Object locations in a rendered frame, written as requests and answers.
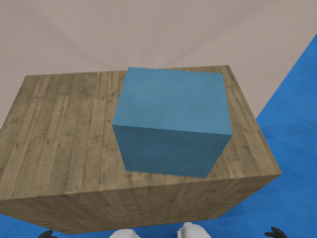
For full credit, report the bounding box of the pedestal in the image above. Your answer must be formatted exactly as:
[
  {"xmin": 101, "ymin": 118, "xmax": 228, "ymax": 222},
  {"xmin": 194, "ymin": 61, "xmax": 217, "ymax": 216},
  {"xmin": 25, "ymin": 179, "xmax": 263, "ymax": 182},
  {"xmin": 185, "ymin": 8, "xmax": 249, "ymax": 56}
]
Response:
[{"xmin": 0, "ymin": 65, "xmax": 282, "ymax": 235}]

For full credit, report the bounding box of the robot right thigh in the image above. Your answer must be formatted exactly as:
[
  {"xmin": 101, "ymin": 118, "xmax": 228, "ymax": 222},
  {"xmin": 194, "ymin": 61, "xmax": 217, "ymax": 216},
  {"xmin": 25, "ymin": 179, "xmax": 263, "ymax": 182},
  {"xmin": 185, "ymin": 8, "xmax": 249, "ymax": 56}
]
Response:
[{"xmin": 176, "ymin": 224, "xmax": 211, "ymax": 238}]

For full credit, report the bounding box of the carton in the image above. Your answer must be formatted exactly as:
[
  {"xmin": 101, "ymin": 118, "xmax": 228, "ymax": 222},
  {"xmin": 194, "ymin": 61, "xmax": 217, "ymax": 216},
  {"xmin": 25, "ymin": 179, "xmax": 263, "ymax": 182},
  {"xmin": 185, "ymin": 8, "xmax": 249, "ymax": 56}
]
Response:
[{"xmin": 112, "ymin": 66, "xmax": 233, "ymax": 179}]

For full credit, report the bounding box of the robot right hand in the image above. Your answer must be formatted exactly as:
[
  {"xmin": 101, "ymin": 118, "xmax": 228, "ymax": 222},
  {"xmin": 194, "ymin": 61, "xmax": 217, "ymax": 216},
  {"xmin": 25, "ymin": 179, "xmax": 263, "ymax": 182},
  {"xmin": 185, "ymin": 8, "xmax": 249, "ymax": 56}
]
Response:
[{"xmin": 264, "ymin": 226, "xmax": 287, "ymax": 238}]

